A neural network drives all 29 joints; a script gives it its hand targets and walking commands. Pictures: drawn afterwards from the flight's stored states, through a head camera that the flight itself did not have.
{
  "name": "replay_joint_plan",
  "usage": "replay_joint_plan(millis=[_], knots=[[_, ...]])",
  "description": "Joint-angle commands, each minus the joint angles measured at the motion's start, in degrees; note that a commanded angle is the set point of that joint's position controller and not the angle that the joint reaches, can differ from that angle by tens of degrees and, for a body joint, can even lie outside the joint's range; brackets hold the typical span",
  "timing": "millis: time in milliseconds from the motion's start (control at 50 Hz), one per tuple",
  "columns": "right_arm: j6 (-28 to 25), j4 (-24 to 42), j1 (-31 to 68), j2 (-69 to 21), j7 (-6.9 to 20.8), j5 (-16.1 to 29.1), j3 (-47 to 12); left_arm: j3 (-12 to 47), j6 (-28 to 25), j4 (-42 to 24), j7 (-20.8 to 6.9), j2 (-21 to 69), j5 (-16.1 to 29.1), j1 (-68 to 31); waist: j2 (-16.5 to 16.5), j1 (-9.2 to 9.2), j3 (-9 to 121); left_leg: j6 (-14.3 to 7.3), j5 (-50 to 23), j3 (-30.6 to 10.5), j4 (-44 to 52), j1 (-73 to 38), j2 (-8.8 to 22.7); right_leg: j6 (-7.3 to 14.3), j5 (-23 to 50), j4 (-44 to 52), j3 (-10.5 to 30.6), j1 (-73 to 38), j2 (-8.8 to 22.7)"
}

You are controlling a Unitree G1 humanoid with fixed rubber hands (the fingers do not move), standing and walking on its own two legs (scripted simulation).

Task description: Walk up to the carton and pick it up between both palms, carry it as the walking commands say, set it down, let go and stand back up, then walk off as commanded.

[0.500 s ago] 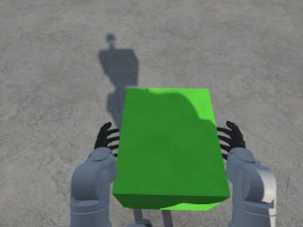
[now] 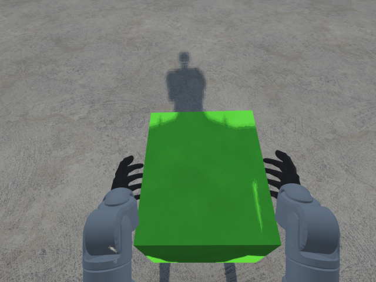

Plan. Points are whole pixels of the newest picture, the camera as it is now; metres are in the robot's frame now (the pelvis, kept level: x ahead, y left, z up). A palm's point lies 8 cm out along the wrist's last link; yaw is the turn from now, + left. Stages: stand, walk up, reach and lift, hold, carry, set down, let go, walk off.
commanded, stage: carry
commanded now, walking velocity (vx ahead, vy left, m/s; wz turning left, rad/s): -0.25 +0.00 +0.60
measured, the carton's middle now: (202, 186) +0.33 -0.01 +0.02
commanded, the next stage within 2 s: none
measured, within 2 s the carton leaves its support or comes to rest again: neither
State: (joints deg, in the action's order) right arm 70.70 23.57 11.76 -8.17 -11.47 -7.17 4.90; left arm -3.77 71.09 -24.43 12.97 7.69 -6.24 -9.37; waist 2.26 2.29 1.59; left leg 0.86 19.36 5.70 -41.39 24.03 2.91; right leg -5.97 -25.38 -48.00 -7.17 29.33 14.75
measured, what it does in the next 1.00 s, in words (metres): walks backwards, turning left: right foot, then left foot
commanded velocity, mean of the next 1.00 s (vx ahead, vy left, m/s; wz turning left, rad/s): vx -0.25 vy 0.00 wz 0.60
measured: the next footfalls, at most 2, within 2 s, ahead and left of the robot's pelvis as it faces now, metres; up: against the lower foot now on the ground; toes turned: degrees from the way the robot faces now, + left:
right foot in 0.36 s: -0.07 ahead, -0.06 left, +0.00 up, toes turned +9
left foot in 0.72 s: -0.27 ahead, +0.22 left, +0.00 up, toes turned +33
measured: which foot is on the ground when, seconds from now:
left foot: down 0.00-0.36, up 0.38-0.70, down 0.72-1.00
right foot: up 0.00-0.34, down 0.36-0.72, up 0.74-1.00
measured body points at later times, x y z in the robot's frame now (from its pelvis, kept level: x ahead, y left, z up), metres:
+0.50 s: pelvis -0.16 +0.03 +0.03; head -0.14 +0.01 +0.47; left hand +0.07 +0.24 +0.11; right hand +0.15 -0.06 +0.10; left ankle -0.15 +0.15 -0.62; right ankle -0.11 -0.06 -0.71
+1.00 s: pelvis -0.35 +0.06 +0.02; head -0.32 +0.09 +0.46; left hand -0.24 +0.35 +0.08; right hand -0.03 +0.12 +0.09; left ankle -0.30 +0.19 -0.71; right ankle -0.28 -0.04 -0.66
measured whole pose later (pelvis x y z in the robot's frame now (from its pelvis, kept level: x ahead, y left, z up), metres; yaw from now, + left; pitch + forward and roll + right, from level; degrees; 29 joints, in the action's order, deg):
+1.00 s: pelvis -0.35 +0.06 +0.02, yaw +36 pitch +2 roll -2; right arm 68.3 22.7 10.2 -7.9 -9.4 -7.8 6.0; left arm -2.4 70.5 -24.8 20.2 7.6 0.0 -8.3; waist -1.2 -4.9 -3.0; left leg -2.5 4.3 -2.4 -29.5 27.3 -1.6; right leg -3.2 -26.9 -57.1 -3.5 28.9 -0.5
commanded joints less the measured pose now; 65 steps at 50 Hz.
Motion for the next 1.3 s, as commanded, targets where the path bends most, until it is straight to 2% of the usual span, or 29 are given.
replay_joint_plan(millis=[0,60,120,220,280,320,340,360,380,420,440,500,580,660,680,700,720,760,780,820,980,1020,1080,1100,1120,1140,1180,1200,1280], knots=[[-0.7,5.4,19.4,-58.1,15.9,23.6,-35.9,41.0,-2.4,-10.5,-14.5,60.2,24.5,-29.2,-16.9,-1.64,22.5,-10.7,-62.9,-22.0,11.8,-19.1,18.3,-0.2,-13.4,-21.8,5.0,9.7,-9.0],[-3.0,7.3,20.7,-61.1,16.0,22.4,-33.8,45.8,-3.6,-15.8,-15.7,65.5,29.9,-37.1,-17.6,-1.87,21.2,-8.2,-38.7,-14.4,12.8,-16.7,12.1,1.4,-1.7,-20.0,4.5,8.9,-10.1],[-3.7,7.4,17.3,-57.6,15.4,20.2,-32.1,45.8,-3.8,-13.9,-15.7,64.6,30.6,-35.5,-15.1,-1.42,23.8,-7.5,-20.2,-18.7,19.3,-17.3,12.0,2.1,-1.0,-16.4,4.5,5.1,-13.1],[-3.7,10.4,19.8,-57.2,14.8,21.1,-34.5,42.1,-3.4,-9.6,-15.9,63.8,29.3,-31.0,-11.4,-1.22,24.5,-8.6,-20.0,-25.5,23.2,-18.6,12.9,3.7,-2.7,-3.3,4.9,-1.9,-16.5],[-3.0,11.7,20.3,-55.9,14.7,21.9,-36.1,40.1,-3.0,-7.0,-15.7,62.4,27.1,-24.9,-12.2,-2.24,24.9,-3.9,-15.1,-23.7,27.1,-12.9,9.5,5.9,-2.0,10.5,4.6,-11.9,-17.7],[-2.1,9.6,19.1,-56.9,14.5,22.4,-37.3,38.8,-3.0,-7.5,-15.4,60.6,26.0,-23.4,-12.5,-3.33,24.8,3.2,-6.8,-18.9,29.4,-3.5,3.8,8.0,-0.4,26.2,1.6,-27.3,-17.7],[-1.8,9.8,19.8,-57.4,14.6,22.8,-38.1,37.8,-3.0,-8.0,-15.5,60.0,25.4,-23.7,-4.2,-3.79,24.3,5.4,-3.3,-14.8,21.0,0.6,-0.2,9.7,-0.3,33.6,8.6,-32.4,-10.0],[-1.2,8.1,17.2,-57.5,14.6,22.7,-38.5,37.1,-2.9,-8.7,-15.7,58.3,24.8,-23.6,12.3,-3.53,21.6,4.7,2.4,-8.8,-0.8,7.9,-5.6,14.7,-0.6,35.5,23.7,-29.1,6.9],[-1.1,10.6,20.6,-57.1,14.9,23.3,-39.7,36.7,-3.2,-7.9,-15.8,59.4,24.6,-22.3,19.6,-3.39,18.8,5.1,11.6,-5.0,-22.4,11.2,-5.3,20.6,13.3,36.3,28.5,-17.3,20.9],[-1.8,10.8,23.1,-59.1,15.2,25.1,-40.5,36.9,-3.5,-10.3,-15.9,59.3,24.5,-25.8,2.9,-2.3,17.3,2.1,5.4,-10.6,-35.2,11.5,-1.9,15.6,32.1,26.1,12.7,-15.6,10.9],[-2.0,11.4,22.9,-58.9,15.3,25.2,-40.8,36.7,-3.4,-10.0,-16.0,59.6,24.0,-24.7,0.2,-2.2,17.6,2.1,3.8,-9.3,-35.4,12.2,-2.2,14.5,39.9,21.3,7.3,-17.3,6.5],[-1.7,11.6,24.6,-59.7,15.0,26.9,-43.3,35.5,-4.4,-13.3,-15.5,57.7,23.2,-26.7,7.5,-2.51,19.3,3.2,6.4,-3.4,-25.0,13.1,-2.7,12.1,55.4,15.6,3.1,-26.4,3.5],[0.1,10.6,24.6,-56.7,15.0,27.6,-44.5,32.0,-3.3,-9.2,-14.5,53.9,19.8,-19.5,15.0,-3.46,19.3,3.3,9.2,2.7,-12.7,7.2,-2.5,12.5,55.1,16.9,1.8,-25.7,5.1],[1.0,6.5,19.4,-55.3,15.6,26.2,-41.4,33.0,-2.5,-7.6,-14.0,54.0,20.0,-18.7,13.5,-2.47,21.3,1.7,-0.8,3.8,10.3,-1.4,-2.1,8.7,46.1,10.7,-0.6,-23.8,6.0],[0.9,7.4,21.8,-54.9,15.7,26.0,-41.0,33.1,-2.3,-7.1,-14.1,54.2,20.2,-19.6,8.7,-2.2,21.2,1.0,-5.9,-0.1,16.4,-7.1,-0.2,5.9,38.4,6.3,-1.6,-18.3,4.1],[0.9,4.8,19.6,-54.9,15.9,25.2,-39.6,34.3,-2.1,-7.2,-13.9,54.0,20.6,-21.7,-3.6,-1.45,19.8,-0.9,-23.8,-10.6,15.8,-16.2,8.3,2.8,15.0,-1.3,-2.2,-2.8,0.9],[0.2,4.4,17.7,-54.4,15.8,23.9,-37.8,36.8,-2.1,-9.7,-14.2,55.5,22.1,-24.1,-27.1,-1.74,19.7,-8.6,-56.5,-32.7,14.5,-20.9,23.3,-0.7,-15.5,-12.0,-2.8,13.5,-8.6],[-0.5,3.6,17.1,-57.8,15.9,22.8,-35.6,40.7,-2.3,-11.3,-14.9,59.3,24.9,-29.8,-16.3,-1.88,19.3,-9.7,-51.7,-24.2,14.2,-15.4,17.4,0.8,-11.4,-22.5,6.0,8.7,-9.2],[-1.9,7.8,21.0,-58.8,16.2,23.6,-35.5,42.8,-3.0,-12.7,-15.6,62.4,27.3,-32.6,-17.1,-2.01,19.3,-8.7,-40.8,-17.6,14.5,-13.7,14.4,1.2,-5.2,-25.1,6.1,9.0,-8.3],[-3.2,8.7,21.3,-60.9,16.0,22.9,-34.7,45.0,-3.7,-15.0,-16.3,65.8,30.3,-35.9,-17.1,-2.12,21.3,-7.3,-25.8,-14.7,16.0,-14.9,10.9,1.9,0.5,-21.5,4.9,7.5,-9.8],[-4.7,10.7,19.8,-56.7,14.4,20.9,-34.7,41.6,-4.2,-8.7,-16.5,63.7,29.5,-30.4,-9.9,-1.48,24.8,-7.8,-11.6,-26.3,26.7,-17.6,12.4,3.7,-2.3,-4.0,5.4,-2.0,-15.8],[-3.8,9.3,17.2,-56.3,14.5,21.1,-34.9,40.2,-3.9,-8.3,-16.2,62.0,28.4,-27.1,-12.2,-1.74,25.4,-5.2,-14.9,-25.2,28.6,-18.3,10.1,4.9,-3.5,5.7,3.9,-7.6,-17.9],[-3.0,9.1,19.0,-57.1,14.5,22.6,-37.2,37.4,-3.7,-6.9,-15.9,60.5,26.2,-23.2,-14.0,-3.1,24.5,3.3,-7.9,-19.3,31.0,-6.3,4.3,7.1,-0.1,25.1,1.1,-24.7,-17.4],[-2.7,8.9,18.7,-57.8,14.3,22.7,-38.0,36.7,-3.6,-6.6,-15.9,60.3,25.7,-22.4,-5.8,-3.85,24.5,6.0,-2.4,-15.6,24.9,0.5,0.0,8.8,-0.8,33.2,6.4,-32.2,-10.4],[-2.1,7.9,16.5,-56.8,14.3,22.1,-37.6,35.8,-3.3,-6.0,-16.1,59.0,24.9,-22.3,10.0,-3.71,21.3,5.5,1.4,-7.7,3.6,6.1,-6.4,13.8,-3.1,37.0,21.6,-27.5,5.0],[-2.1,10.9,21.0,-57.0,14.6,23.5,-39.8,34.5,-3.8,-4.8,-16.2,59.8,24.1,-20.0,18.2,-3.55,18.3,5.1,9.5,-4.5,-17.8,11.0,-5.7,19.2,9.4,36.9,27.7,-16.4,19.7],[-3.1,10.7,23.6,-61.2,15.0,26.0,-41.1,35.2,-4.9,-10.5,-16.5,60.3,25.1,-26.0,2.6,-2.33,17.5,1.8,4.8,-10.2,-31.2,14.1,-1.7,15.8,40.7,24.6,12.5,-18.4,11.9],[-3.5,12.5,23.9,-61.1,15.2,26.6,-41.8,35.6,-5.2,-12.4,-16.5,60.4,25.3,-27.0,0.7,-2.08,18.9,1.5,3.7,-10.0,-31.4,13.8,-1.7,13.8,50.8,19.3,6.8,-20.8,7.3],[-2.1,10.9,24.6,-58.6,14.7,27.1,-43.7,32.9,-4.9,-12.2,-16.2,55.5,23.0,-25.5,9.3,-2.45,17.8,3.1,5.9,-2.5,-21.6,11.3,-2.5,11.4,53.0,15.8,1.1,-23.5,3.6]])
